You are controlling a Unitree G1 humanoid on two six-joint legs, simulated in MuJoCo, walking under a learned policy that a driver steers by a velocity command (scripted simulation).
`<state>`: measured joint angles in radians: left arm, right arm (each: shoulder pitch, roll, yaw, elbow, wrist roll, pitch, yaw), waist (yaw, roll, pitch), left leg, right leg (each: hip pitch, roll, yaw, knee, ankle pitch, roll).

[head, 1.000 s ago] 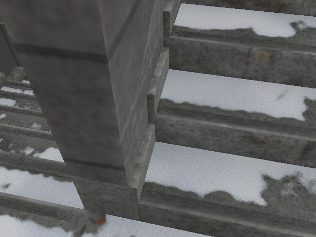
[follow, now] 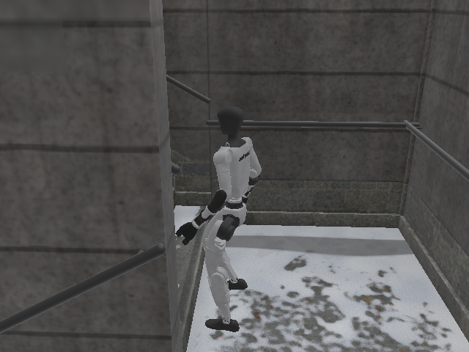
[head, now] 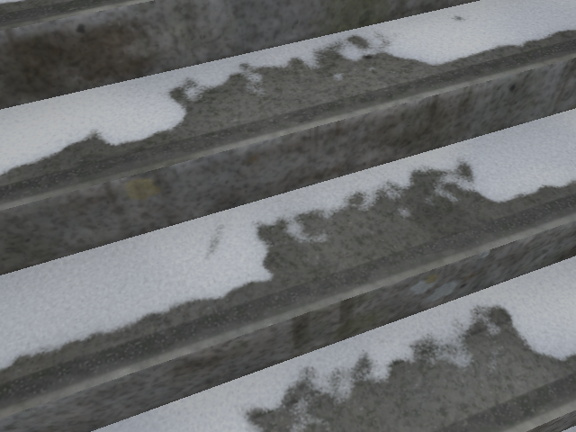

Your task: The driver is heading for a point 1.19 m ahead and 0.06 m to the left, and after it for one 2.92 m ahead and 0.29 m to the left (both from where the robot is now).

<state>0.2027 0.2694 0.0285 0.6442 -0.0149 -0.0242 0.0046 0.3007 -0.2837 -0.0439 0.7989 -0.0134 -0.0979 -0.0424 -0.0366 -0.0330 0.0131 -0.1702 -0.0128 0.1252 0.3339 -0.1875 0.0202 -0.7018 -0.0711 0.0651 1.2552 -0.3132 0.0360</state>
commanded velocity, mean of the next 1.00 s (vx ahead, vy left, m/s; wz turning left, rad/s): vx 0.50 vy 0.00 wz -0.22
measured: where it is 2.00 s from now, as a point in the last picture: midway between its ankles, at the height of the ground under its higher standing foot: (381, 69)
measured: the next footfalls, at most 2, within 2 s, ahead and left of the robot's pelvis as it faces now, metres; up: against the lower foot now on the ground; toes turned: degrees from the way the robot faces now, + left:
right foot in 0.18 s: +0.18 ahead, -0.17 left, +0.00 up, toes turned -8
left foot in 0.60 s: +0.42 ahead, -0.04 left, +0.17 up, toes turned -4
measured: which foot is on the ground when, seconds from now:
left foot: down 0.00-0.16, up 0.18-0.58, down 0.60-1.00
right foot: up 0.00-0.16, down 0.18-0.62, up 0.64-1.00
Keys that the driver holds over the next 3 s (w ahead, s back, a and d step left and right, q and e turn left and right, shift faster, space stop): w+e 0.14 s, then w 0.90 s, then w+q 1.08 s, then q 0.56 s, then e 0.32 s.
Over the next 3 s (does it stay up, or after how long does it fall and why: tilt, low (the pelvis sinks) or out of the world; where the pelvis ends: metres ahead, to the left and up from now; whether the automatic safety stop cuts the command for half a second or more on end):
stays up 1.39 -0.17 0.67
